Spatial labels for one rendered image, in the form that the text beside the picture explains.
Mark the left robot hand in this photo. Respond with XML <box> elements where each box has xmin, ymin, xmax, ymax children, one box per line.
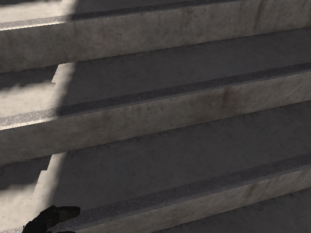
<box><xmin>21</xmin><ymin>205</ymin><xmax>81</xmax><ymax>233</ymax></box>

